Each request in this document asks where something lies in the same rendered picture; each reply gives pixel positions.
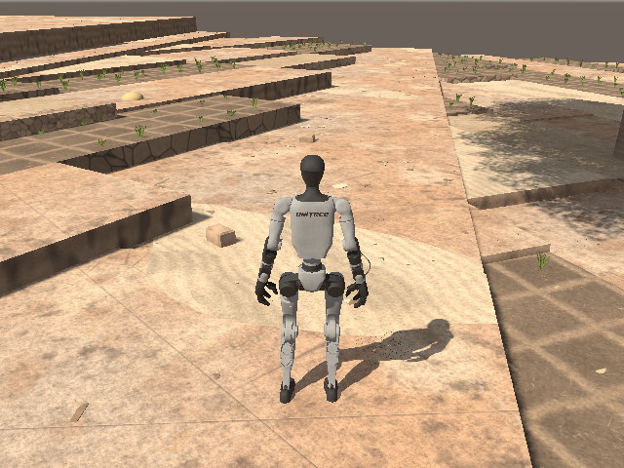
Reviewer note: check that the left robot forearm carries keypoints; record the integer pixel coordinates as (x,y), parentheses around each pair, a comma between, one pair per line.
(266,264)

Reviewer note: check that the robot left shin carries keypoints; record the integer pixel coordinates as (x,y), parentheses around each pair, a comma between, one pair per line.
(286,356)

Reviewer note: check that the robot left upper arm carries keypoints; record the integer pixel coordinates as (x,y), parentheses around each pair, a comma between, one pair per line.
(281,207)

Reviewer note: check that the robot left hand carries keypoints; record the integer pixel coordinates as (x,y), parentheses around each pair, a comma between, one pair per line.
(261,292)

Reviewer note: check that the robot right hand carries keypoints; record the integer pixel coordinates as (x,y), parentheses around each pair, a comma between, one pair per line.
(362,293)

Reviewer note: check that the right robot forearm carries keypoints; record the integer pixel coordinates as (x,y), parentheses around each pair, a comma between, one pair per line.
(356,264)

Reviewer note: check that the humanoid robot torso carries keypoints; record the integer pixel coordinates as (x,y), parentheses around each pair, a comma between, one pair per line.
(312,232)

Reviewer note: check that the robot right upper arm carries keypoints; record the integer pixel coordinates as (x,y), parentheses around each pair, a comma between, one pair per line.
(342,206)

